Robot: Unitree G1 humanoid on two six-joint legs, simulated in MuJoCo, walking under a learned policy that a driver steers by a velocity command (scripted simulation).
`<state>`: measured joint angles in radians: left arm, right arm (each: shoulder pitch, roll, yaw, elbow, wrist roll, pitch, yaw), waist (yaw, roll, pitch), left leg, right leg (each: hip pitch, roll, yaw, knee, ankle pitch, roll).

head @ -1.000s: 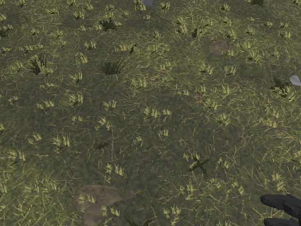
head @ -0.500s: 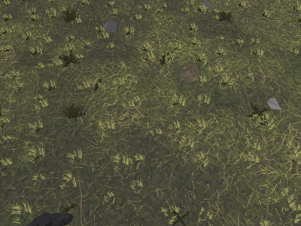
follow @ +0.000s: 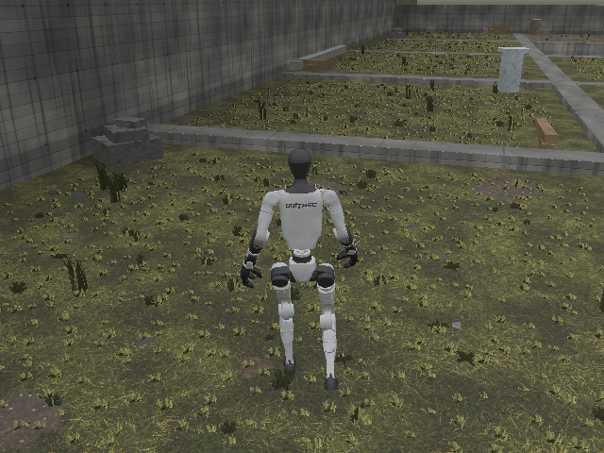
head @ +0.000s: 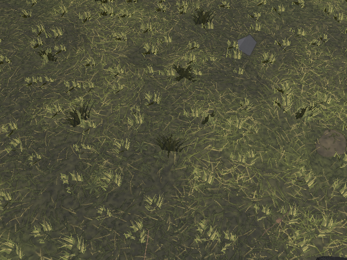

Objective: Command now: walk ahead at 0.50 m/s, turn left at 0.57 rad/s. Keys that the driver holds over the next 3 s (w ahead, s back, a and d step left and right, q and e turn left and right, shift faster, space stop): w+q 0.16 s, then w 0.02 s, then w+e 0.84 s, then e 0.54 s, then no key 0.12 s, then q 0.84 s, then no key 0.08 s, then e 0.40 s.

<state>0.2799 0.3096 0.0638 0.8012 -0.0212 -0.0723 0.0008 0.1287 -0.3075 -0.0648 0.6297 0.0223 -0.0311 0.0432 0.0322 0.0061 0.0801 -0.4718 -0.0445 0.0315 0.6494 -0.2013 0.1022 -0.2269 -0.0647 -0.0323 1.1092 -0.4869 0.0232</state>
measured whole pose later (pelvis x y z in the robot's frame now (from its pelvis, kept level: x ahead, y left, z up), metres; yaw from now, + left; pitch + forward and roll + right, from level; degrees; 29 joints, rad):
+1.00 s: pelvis +0.58 -0.01 +0.01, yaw -13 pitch +2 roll +1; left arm 0.40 0.31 0.06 0.77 -0.03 -0.02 0.02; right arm 0.05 -0.27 -0.04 0.65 -0.01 -0.12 0.01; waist 0.08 -0.03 0.01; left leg -0.43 -0.06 -0.03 0.51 -0.12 0.02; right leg -0.17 0.10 0.23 0.83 -0.52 -0.05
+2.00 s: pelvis +0.80 -0.07 +0.01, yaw -32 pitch -1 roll -1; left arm 0.17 0.25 0.05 0.69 0.02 0.02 0.03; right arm 0.21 -0.26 -0.02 0.76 0.00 0.00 0.00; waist -0.01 -0.02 0.04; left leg -0.28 -0.02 -0.09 0.58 -0.29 0.00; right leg -0.31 0.02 0.03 0.53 -0.22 0.01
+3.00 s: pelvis +0.83 -0.04 +0.01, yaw -17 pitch +1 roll +1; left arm 0.19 0.29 0.07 0.72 -0.01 0.02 0.02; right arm 0.16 -0.27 -0.06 0.67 -0.02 0.03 -0.03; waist 0.00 0.00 0.04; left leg -0.28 -0.04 0.04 0.58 -0.32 0.04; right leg -0.33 0.00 0.11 0.61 -0.30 0.03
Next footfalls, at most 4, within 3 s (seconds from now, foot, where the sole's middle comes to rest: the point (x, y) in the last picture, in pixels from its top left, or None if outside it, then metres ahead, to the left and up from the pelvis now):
0.44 right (213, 258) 0.44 -0.11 -0.76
0.94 left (167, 184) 0.73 0.07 -0.76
1.42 right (235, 170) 0.81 -0.22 -0.76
1.80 left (184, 148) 0.91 0.00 -0.76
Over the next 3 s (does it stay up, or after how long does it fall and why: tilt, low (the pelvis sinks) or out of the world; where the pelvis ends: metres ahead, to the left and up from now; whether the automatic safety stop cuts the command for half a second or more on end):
stays up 0.83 -0.04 0.01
